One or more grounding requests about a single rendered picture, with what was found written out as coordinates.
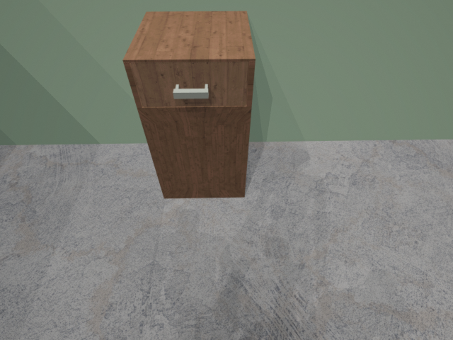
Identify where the handle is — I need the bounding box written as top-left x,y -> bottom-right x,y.
173,84 -> 209,99

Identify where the drawer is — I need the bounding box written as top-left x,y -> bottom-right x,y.
131,62 -> 248,106

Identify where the cabinet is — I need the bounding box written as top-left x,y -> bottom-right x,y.
122,11 -> 256,198

